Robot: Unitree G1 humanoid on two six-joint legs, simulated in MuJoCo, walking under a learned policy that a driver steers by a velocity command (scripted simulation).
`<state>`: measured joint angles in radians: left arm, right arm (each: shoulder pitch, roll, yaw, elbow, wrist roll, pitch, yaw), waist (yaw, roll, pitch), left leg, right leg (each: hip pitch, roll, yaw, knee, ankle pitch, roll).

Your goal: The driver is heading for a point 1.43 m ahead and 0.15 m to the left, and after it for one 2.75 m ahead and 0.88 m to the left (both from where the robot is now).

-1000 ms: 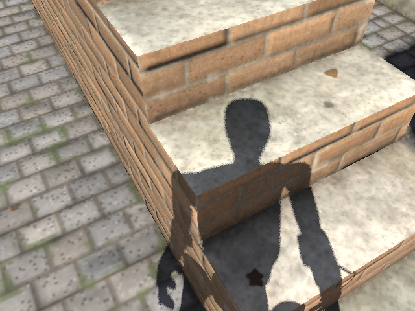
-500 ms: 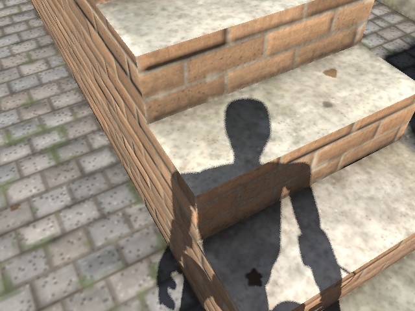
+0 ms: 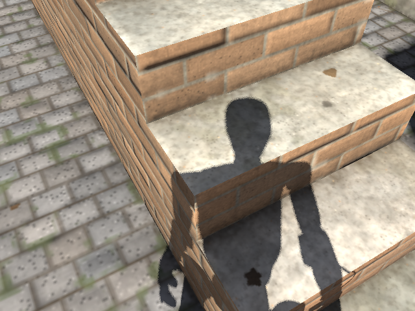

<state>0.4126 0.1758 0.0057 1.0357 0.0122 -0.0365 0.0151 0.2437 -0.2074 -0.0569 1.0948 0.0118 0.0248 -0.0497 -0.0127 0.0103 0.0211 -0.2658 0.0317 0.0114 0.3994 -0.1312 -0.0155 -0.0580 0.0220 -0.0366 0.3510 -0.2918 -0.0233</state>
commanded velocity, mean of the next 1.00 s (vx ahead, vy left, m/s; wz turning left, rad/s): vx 0.00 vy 0.00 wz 0.00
